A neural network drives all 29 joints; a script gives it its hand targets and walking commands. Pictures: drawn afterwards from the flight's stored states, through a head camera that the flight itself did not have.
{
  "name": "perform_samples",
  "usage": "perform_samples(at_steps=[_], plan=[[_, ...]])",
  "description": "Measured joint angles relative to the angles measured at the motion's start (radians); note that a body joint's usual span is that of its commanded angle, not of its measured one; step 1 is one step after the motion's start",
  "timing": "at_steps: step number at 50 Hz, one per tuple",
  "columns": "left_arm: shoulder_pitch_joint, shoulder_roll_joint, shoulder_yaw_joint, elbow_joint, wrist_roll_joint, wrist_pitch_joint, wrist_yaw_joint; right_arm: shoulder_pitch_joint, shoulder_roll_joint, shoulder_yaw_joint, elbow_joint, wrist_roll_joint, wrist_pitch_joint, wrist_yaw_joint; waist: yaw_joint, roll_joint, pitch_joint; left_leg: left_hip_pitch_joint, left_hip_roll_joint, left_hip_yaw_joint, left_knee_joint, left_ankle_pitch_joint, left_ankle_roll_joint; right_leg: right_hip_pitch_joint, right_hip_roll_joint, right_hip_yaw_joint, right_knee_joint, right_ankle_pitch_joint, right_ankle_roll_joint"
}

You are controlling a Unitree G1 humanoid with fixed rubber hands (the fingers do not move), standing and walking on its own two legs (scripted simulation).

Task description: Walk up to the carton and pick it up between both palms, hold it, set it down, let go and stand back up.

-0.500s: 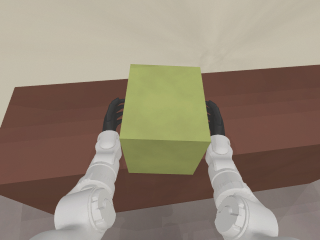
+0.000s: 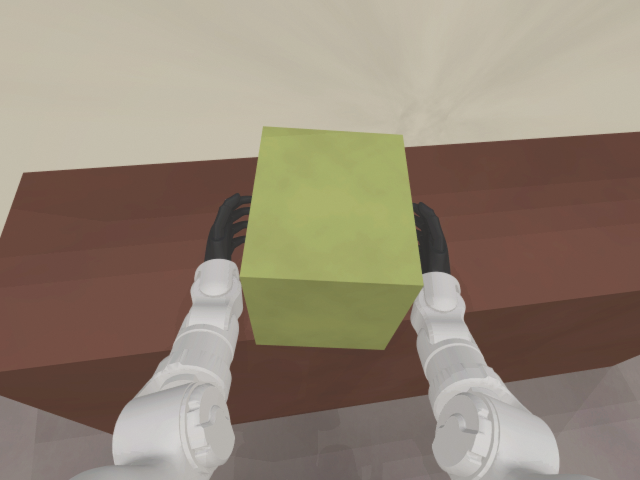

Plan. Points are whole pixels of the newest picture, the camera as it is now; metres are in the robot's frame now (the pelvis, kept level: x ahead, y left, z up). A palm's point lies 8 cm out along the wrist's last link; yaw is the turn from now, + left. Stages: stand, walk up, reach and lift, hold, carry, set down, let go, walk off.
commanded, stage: reach and lift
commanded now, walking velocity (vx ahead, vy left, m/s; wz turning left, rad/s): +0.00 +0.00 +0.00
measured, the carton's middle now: (326, 243) +0.42 +0.01 +0.00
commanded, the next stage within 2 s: none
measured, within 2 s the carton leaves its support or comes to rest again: leaves its support in 0.42 s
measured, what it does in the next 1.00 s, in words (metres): stands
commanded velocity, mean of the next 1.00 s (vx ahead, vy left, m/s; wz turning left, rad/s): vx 0.00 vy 0.00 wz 0.00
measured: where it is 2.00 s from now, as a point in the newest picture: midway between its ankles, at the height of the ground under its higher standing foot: outside the picture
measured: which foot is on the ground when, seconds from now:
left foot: down 0.00-1.00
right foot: down 0.00-1.00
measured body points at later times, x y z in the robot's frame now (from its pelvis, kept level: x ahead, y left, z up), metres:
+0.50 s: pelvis -0.01 +0.00 +0.00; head +0.05 +0.02 +0.44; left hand +0.40 +0.15 +0.02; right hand +0.39 -0.14 +0.04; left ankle +0.00 +0.14 -0.75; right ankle +0.00 -0.14 -0.75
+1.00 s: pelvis -0.02 +0.00 +0.00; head +0.02 +0.04 +0.45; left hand +0.39 +0.15 +0.05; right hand +0.38 -0.14 +0.07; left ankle +0.00 +0.14 -0.75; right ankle +0.00 -0.14 -0.75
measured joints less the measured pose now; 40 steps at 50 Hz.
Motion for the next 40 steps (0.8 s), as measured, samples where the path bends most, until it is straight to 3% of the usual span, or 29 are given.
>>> perform_samples(at_steps=[15,28,40], plan=[[-0.017,0.006,0.003,0.034,-0.014,-0.025,0.002,-0.003,-0.010,0.018,0.008,-0.010,-0.020,-0.018,-0.001,0.001,-0.016,-0.023,-0.001,-0.011,-0.022,0.023,-0.001,-0.027,0.000,-0.011,-0.004,0.010,-0.002],[-0.019,0.016,-0.032,0.058,-0.053,-0.105,0.025,-0.024,-0.046,0.067,0.079,0.031,-0.122,-0.043,-0.011,-0.020,-0.065,-0.055,0.001,-0.014,-0.018,0.032,-0.004,-0.054,0.002,-0.014,-0.007,0.022,-0.004],[-0.063,0.019,-0.022,0.051,-0.027,-0.089,0.027,-0.081,-0.075,0.051,0.162,0.044,-0.175,-0.058,-0.009,-0.047,-0.066,-0.026,0.002,-0.005,-0.033,0.048,-0.004,-0.035,0.003,-0.005,-0.009,0.034,-0.008]])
